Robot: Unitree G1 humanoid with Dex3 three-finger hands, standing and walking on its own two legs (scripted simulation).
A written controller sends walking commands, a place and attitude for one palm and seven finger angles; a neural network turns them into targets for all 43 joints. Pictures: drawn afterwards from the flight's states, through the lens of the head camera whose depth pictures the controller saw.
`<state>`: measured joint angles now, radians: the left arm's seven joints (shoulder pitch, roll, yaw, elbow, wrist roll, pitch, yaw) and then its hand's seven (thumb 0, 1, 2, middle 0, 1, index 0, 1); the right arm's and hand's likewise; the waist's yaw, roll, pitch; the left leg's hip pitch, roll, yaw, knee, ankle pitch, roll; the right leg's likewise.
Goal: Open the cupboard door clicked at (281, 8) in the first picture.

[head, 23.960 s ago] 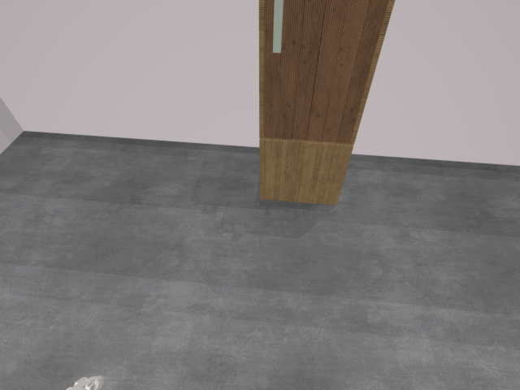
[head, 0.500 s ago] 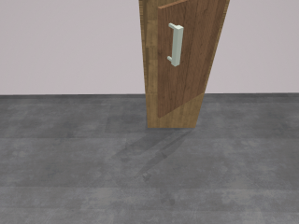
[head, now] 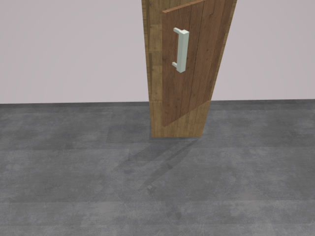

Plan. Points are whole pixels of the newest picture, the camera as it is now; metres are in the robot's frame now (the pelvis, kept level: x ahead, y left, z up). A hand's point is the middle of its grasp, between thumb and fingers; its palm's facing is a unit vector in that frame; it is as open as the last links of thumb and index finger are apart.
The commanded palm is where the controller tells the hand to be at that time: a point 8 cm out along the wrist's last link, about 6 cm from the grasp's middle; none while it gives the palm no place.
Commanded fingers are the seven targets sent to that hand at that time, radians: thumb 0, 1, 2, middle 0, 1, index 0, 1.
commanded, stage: look to check the result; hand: left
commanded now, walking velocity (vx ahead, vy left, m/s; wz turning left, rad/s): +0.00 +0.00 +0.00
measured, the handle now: (178, 50) +0.72 -0.05 +0.11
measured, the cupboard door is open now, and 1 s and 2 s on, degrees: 37 37 37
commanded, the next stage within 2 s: walk to a spot facing it in 0.56 s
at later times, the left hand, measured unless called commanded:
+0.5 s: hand out of the picture +0.02 +0.18 -0.17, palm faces +0.02 -0.97 -0.22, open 7.4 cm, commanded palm none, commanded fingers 0.00 0.90 0.90 -0.20 -0.30 -0.20 -0.30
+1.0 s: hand out of the picture +0.07 +0.20 -0.18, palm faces -0.07 -0.97 -0.23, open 7.4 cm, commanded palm none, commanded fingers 0.00 0.90 0.90 -0.20 -0.30 -0.20 -0.30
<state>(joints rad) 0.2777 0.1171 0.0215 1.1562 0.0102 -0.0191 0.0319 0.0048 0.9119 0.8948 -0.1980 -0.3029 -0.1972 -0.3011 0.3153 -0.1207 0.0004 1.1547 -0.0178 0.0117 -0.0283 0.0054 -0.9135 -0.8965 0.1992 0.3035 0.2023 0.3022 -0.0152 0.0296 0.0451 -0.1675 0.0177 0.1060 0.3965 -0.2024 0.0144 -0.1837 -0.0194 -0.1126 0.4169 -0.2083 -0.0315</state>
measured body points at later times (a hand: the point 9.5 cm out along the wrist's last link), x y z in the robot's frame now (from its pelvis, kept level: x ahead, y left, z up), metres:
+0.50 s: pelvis +0.01 +0.00 +0.00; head +0.03 -0.01 +0.45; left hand +0.02 +0.23 -0.15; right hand +0.01 -0.23 -0.16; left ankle +0.01 +0.11 -0.74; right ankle +0.01 -0.10 -0.74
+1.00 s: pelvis +0.01 +0.01 -0.01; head +0.05 +0.00 +0.44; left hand +0.07 +0.25 -0.16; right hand +0.03 -0.24 -0.16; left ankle +0.01 +0.11 -0.74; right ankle +0.01 -0.10 -0.74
